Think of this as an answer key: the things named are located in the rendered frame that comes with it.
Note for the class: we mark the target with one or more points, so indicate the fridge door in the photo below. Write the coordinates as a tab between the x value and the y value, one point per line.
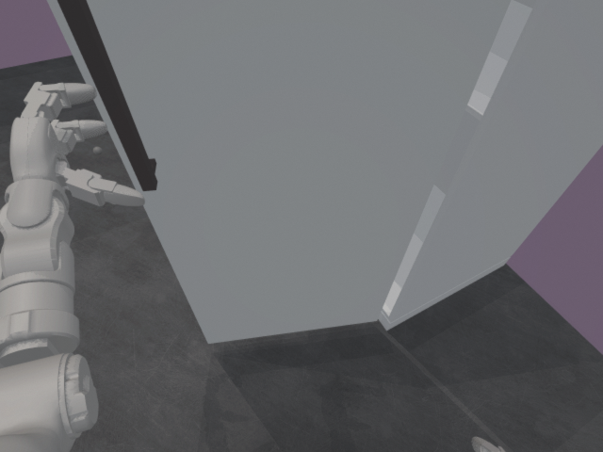
296	142

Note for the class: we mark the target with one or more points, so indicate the left robot upper arm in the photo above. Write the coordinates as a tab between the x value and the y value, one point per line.
46	404

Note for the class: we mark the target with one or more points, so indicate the handle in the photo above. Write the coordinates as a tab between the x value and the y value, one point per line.
80	21

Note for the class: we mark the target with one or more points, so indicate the robot left forearm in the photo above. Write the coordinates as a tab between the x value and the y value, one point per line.
36	274

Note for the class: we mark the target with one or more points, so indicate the robot left hand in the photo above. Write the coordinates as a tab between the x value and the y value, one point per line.
36	145

